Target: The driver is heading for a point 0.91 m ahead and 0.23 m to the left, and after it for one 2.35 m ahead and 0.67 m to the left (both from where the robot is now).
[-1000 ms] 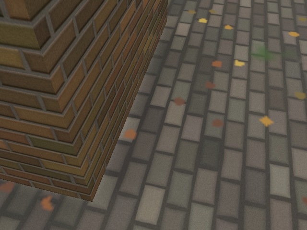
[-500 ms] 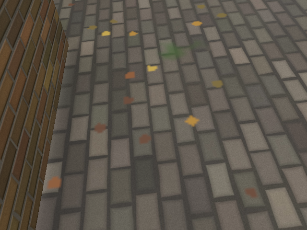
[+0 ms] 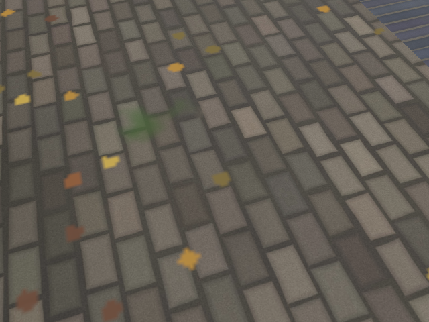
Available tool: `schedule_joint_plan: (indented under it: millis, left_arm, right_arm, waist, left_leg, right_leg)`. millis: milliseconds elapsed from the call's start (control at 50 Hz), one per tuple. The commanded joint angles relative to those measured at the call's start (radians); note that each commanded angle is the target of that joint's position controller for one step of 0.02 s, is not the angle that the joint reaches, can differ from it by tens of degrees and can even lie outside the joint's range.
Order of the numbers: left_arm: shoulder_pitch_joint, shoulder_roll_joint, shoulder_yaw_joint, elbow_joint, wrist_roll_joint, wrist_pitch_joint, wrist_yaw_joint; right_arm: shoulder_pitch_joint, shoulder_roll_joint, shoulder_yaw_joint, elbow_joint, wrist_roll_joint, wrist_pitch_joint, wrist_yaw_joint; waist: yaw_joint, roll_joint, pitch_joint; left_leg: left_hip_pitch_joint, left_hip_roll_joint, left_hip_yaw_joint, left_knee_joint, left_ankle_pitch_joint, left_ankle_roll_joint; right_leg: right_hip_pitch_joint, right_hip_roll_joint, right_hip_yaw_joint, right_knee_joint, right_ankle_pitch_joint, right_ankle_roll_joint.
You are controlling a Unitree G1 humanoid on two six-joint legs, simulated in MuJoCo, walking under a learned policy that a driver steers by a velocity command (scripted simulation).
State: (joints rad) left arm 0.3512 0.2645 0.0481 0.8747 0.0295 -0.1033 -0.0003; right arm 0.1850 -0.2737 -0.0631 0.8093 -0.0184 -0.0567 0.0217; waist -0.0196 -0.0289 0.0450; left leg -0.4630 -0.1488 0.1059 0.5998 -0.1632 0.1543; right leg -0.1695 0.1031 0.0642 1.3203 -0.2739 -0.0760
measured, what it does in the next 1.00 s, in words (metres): walks ahead, turning left: right foot, then left foot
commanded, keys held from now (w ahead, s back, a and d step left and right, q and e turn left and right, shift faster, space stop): w+q+shift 0.76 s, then w+shift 0.02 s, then w+e+shift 0.22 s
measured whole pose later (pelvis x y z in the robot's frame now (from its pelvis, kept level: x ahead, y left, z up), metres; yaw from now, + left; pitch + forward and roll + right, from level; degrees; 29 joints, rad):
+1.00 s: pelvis +0.83 +0.24 +0.02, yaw +42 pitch -1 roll +2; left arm 0.26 0.23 0.00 0.74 0.02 -0.04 -0.03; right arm 0.36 -0.28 -0.05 0.83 -0.03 -0.08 0.01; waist 0.01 -0.02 0.04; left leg -0.12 -0.16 0.12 0.42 -0.30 0.16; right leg -0.65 -0.14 0.07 1.22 -0.22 -0.02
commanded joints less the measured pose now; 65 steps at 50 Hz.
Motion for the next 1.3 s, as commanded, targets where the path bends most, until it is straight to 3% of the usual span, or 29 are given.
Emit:
schedule_joint_plan:
  millis: [20,80,160,260,300,320,340,360,380,400,440,520,640,700,740,780,800,820,840,880,940,1000,1120,1180,1220,1240,1260,1280,1300]
  left_arm:
    - [-0.132,0.075,-0.010,-0.170,0.033,-0.036,-0.010]
    - [-0.147,0.037,-0.036,-0.220,0.060,0.006,-0.019]
    - [-0.401,0.025,-0.068,-0.328,0.027,0.004,-0.039]
    - [-0.480,0.035,-0.068,-0.360,0.004,0.002,-0.027]
    - [-0.411,0.087,-0.045,-0.343,0.004,-0.005,-0.010]
    - [-0.290,0.123,-0.027,-0.315,0.003,-0.011,0.001]
    - [-0.110,0.172,-0.004,-0.276,0.009,-0.019,0.019]
    - [0.128,0.254,0.028,-0.248,0.034,-0.016,0.042]
    - [0.082,0.309,0.042,-0.239,0.053,-0.011,0.033]
    - [0.000,0.214,0.044,-0.253,0.041,0.004,0.025]
    - [-0.059,0.089,0.013,-0.225,0.033,0.003,0.013]
    - [0.006,0.038,0.002,-0.120,-0.003,-0.025,-0.003]
    - [-0.031,0.101,0.012,-0.075,-0.006,-0.046,-0.003]
    - [0.054,0.171,0.022,-0.054,-0.004,-0.035,0.008]
    - [0.068,0.240,0.038,-0.062,0.002,-0.006,0.026]
    - [-0.001,0.268,0.046,-0.097,0.011,0.023,0.030]
    - [0.028,0.199,0.035,-0.092,0.022,0.025,0.017]
    - [0.164,0.068,-0.005,-0.174,0.005,0.016,0.012]
    - [0.045,0.147,0.000,-0.217,-0.010,-0.005,0.011]
    - [-0.025,0.160,-0.004,-0.197,-0.019,-0.008,0.005]
    - [0.053,0.093,-0.016,-0.137,0.002,0.057,-0.024]
    - [-0.104,0.059,-0.019,-0.170,-0.013,0.079,-0.038]
    - [-0.273,0.016,-0.028,-0.198,-0.023,0.045,-0.070]
    - [-0.183,0.075,-0.012,-0.162,-0.013,0.051,-0.081]
    - [0.096,0.154,0.022,-0.080,-0.011,0.066,-0.066]
    - [0.344,0.207,0.051,-0.012,-0.010,0.072,-0.053]
    - [0.386,0.227,0.079,0.008,-0.045,0.084,-0.037]
    - [0.239,0.302,0.080,-0.017,-0.009,0.082,-0.032]
    - [0.193,0.301,0.088,-0.063,-0.012,0.085,-0.022]
  right_arm:
    - [0.190,-0.034,-0.021,0.032,-0.003,-0.016,-0.001]
    - [0.211,-0.074,-0.020,0.057,0.009,-0.042,-0.009]
    - [0.237,-0.106,-0.030,0.024,0.016,-0.054,-0.007]
    - [0.316,-0.152,-0.051,0.025,0.032,-0.044,-0.003]
    - [0.328,-0.172,-0.056,0.026,0.027,-0.038,-0.012]
    - [0.308,-0.205,-0.063,0.022,0.024,-0.039,-0.011]
    - [0.259,-0.211,-0.066,0.005,0.026,-0.045,-0.004]
    - [0.224,-0.102,-0.039,-0.034,0.024,-0.056,-0.006]
    - [0.328,-0.002,-0.003,-0.097,0.081,-0.050,-0.011]
    - [0.251,-0.082,-0.007,-0.070,0.049,-0.026,-0.024]
    - [0.101,-0.093,-0.017,-0.084,0.012,-0.008,-0.001]
    - [0.003,-0.011,0.004,-0.162,-0.017,0.045,0.041]
    - [-0.188,-0.047,0.028,-0.267,-0.016,0.051,0.079]
    - [-0.237,-0.060,0.033,-0.268,-0.015,0.045,0.086]
    - [-0.110,-0.101,0.019,-0.235,-0.011,0.039,0.072]
    - [0.275,-0.177,-0.025,-0.116,-0.016,0.031,0.042]
    - [0.274,-0.219,-0.050,-0.082,-0.016,0.036,0.016]
    - [0.164,-0.324,-0.061,-0.122,-0.038,0.047,-0.003]
    - [0.239,-0.305,-0.069,-0.145,-0.018,0.057,-0.018]
    - [0.155,-0.212,-0.045,-0.112,-0.024,0.032,-0.030]
    - [0.116,-0.129,-0.014,-0.073,-0.012,-0.032,-0.025]
    - [0.171,-0.105,-0.015,-0.027,-0.004,-0.083,0.004]
    - [0.230,-0.070,0.010,0.014,0.017,-0.112,-0.004]
    - [0.210,-0.138,0.006,0.002,0.015,-0.094,-0.044]
    - [0.128,-0.195,-0.011,-0.022,-0.010,-0.057,-0.075]
    - [0.025,-0.223,-0.022,-0.052,-0.020,-0.039,-0.081]
    - [-0.080,-0.187,-0.018,-0.080,-0.014,-0.040,-0.060]
    - [0.065,-0.004,0.037,-0.150,-0.021,-0.061,-0.046]
    - [0.109,-0.041,0.052,-0.202,-0.005,-0.078,-0.039]
  waist:
    - [-0.017,-0.081,-0.055]
    - [0.057,-0.001,0.020]
    - [0.005,0.021,0.093]
    - [-0.070,0.084,0.007]
    - [-0.039,0.085,-0.069]
    - [0.030,0.082,-0.150]
    - [0.126,0.080,-0.243]
    - [0.211,-0.030,-0.398]
    - [0.106,-0.366,-0.558]
    - [0.113,-0.189,-0.409]
    - [0.105,0.004,-0.158]
    - [0.036,-0.062,-0.034]
    - [-0.007,-0.020,0.079]
    - [0.003,-0.015,0.071]
    - [-0.081,-0.070,-0.028]
    - [-0.253,-0.069,-0.206]
    - [-0.200,0.060,-0.186]
    - [-0.014,0.259,-0.273]
    - [-0.121,0.151,-0.391]
    - [-0.039,-0.035,-0.088]
    - [0.064,-0.057,-0.008]
    - [0.026,-0.011,0.099]
    - [-0.015,0.066,0.064]
    - [0.059,0.165,-0.014]
    - [0.221,0.175,-0.135]
    - [0.358,0.137,-0.197]
    - [0.398,-0.072,-0.163]
    - [0.123,-0.266,-0.169]
    - [0.131,-0.158,-0.385]
  left_leg:
    - [0.404,0.324,-0.708,-0.389,-0.267,0.181]
    - [0.212,0.249,-0.594,-0.425,-0.152,0.180]
    - [0.013,0.178,-0.474,-0.511,0.016,0.136]
    - [0.232,0.180,-0.474,-0.377,0.398,0.056]
    - [0.337,0.185,-0.482,-0.208,0.595,0.016]
    - [0.336,0.167,-0.467,-0.040,0.653,-0.003]
    - [0.211,0.132,-0.454,0.179,0.545,-0.018]
    - [0.057,0.094,-0.373,0.490,0.145,-0.011]
    - [-0.233,0.029,-0.260,0.782,-0.344,-0.045]
    - [-0.362,0.131,-0.214,0.833,-0.232,-0.030]
    - [-0.348,0.191,-0.188,0.747,-0.124,-0.042]
    - [-0.375,0.261,-0.173,0.705,-0.110,-0.052]
    - [-0.259,0.236,-0.038,0.363,0.187,-0.033]
    - [-0.101,0.136,0.093,0.198,0.177,0.021]
    - [0.049,0.068,0.109,0.168,0.081,0.053]
    - [0.511,0.034,0.007,0.090,0.012,0.111]
    - [0.700,0.124,-0.158,0.042,-0.069,0.131]
    - [0.913,0.402,-0.619,-0.006,0.045,0.216]
    - [0.915,0.458,-0.820,-0.247,-0.200,0.260]
    - [0.549,0.437,-0.665,-0.368,-0.242,0.181]
    - [0.236,0.365,-0.400,-0.447,-0.111,0.107]
    - [0.233,0.303,-0.189,-0.516,0.133,0.003]
    - [0.393,0.230,0.101,-0.523,0.717,-0.130]
    - [0.516,0.293,0.127,-0.313,1.291,-0.175]
    - [0.513,0.327,0.102,0.026,1.381,-0.170]
    - [0.393,0.316,0.091,0.403,1.299,-0.161]
    - [0.155,0.109,0.096,0.875,0.397,-0.154]
    - [-0.305,0.045,-0.050,1.193,-0.378,-0.193]
    - [-0.421,0.073,-0.229,1.207,-0.342,-0.176]
  right_leg:
    - [-0.517,-0.132,0.075,0.076,0.022,0.006]
    - [-0.499,-0.177,0.040,-0.078,-0.031,0.055]
    - [-0.374,-0.185,-0.049,-0.491,0.215,0.109]
    - [-0.229,-0.107,-0.065,-0.756,0.373,0.099]
    - [-0.110,-0.064,-0.062,-0.834,0.257,0.083]
    - [0.037,-0.058,-0.061,-0.855,0.205,0.068]
    - [0.272,-0.133,-0.006,-0.823,0.146,0.045]
    - [0.512,-0.379,0.216,-0.810,-0.195,0.012]
    - [0.714,-0.644,0.762,-0.975,-0.392,-0.116]
    - [0.572,-0.572,0.747,-1.034,-0.561,-0.112]
    - [0.302,-0.470,0.409,-1.047,-0.192,-0.070]
    - [0.139,-0.403,0.101,-1.106,0.124,-0.015]
    - [0.018,-0.311,-0.263,-1.221,0.429,0.041]
    - [0.120,-0.303,-0.346,-1.131,0.956,0.066]
    - [0.205,-0.342,-0.343,-0.894,1.300,0.072]
    - [0.038,-0.369,-0.301,-0.394,1.242,0.042]
    - [-0.223,-0.231,-0.289,-0.036,0.343,0.047]
    - [-0.562,-0.146,-0.192,0.296,-0.261,0.074]
    - [-0.650,-0.138,-0.035,0.311,-0.134,0.072]
    - [-0.637,-0.227,-0.039,0.166,-0.018,0.061]
    - [-0.434,-0.279,0.022,-0.001,-0.005,0.070]
    - [-0.537,-0.261,0.016,-0.212,0.156,0.040]
    - [-0.425,-0.130,-0.205,-0.617,0.537,-0.045]
    - [-0.278,-0.036,-0.265,-0.635,0.447,-0.091]
    - [-0.015,0.021,-0.248,-0.637,0.311,-0.122]
    - [0.196,-0.015,-0.158,-0.693,0.267,-0.182]
    - [0.336,-0.061,-0.041,-0.806,0.245,-0.222]
    - [0.533,-0.221,0.289,-0.645,0.510,-0.334]
    - [0.633,-0.351,0.654,-0.897,0.029,-0.463]
Velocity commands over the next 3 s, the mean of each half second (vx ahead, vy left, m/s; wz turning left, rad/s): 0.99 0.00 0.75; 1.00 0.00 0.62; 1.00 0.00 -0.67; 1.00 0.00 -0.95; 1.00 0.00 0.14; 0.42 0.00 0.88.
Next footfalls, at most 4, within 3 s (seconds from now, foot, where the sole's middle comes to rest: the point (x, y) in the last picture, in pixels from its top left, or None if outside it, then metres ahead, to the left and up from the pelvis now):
0.36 right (265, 291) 0.55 -0.12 -0.75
0.80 left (149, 218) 0.81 0.25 -0.75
1.24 right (109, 133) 1.22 0.45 -0.75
1.66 left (46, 87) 1.52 0.78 -0.75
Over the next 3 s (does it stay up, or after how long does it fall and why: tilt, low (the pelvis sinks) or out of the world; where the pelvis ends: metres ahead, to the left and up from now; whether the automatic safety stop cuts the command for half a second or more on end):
stays up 2.47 0.64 0.00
